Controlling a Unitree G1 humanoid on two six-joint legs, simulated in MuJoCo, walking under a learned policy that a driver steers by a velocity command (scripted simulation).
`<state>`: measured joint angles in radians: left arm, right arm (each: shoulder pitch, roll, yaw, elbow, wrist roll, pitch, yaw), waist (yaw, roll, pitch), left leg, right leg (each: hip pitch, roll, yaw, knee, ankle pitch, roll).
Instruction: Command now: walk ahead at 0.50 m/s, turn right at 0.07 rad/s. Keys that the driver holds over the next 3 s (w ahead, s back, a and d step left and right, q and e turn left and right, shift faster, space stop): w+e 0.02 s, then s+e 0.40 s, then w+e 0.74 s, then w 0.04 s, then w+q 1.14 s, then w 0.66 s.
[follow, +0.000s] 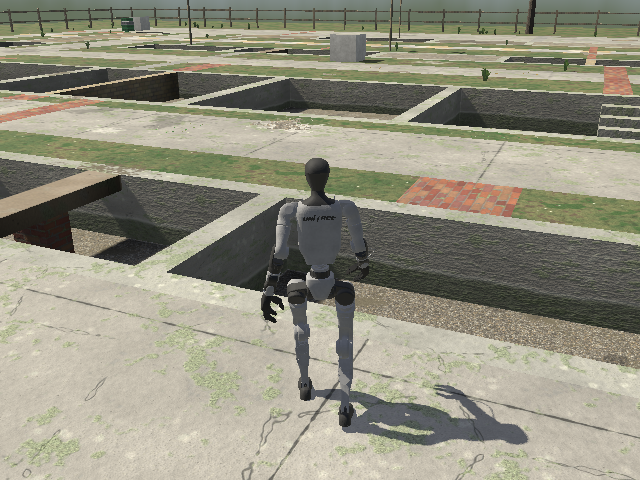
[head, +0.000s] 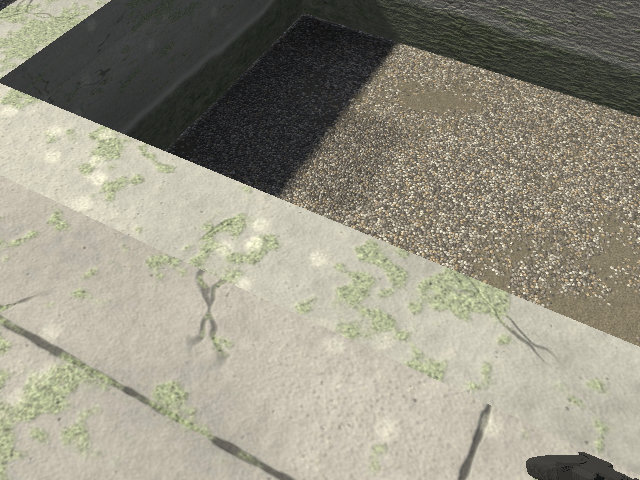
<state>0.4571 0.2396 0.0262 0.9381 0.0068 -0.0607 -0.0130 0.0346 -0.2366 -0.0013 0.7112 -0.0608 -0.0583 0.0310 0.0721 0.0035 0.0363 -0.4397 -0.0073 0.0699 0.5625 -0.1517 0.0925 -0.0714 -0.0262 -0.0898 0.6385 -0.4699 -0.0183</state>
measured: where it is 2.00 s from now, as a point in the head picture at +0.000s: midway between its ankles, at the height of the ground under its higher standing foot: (542, 439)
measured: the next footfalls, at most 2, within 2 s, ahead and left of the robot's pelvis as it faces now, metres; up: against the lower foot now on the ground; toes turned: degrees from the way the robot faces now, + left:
right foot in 0.42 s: +0.25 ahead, -0.09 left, +0.00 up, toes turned -14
left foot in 0.76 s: +0.22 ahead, +0.10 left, +0.00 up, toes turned -25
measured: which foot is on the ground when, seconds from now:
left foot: down 0.00-0.40, up 0.42-0.74, down 0.76-1.00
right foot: up 0.00-0.40, down 0.42-0.76, up 0.78-1.00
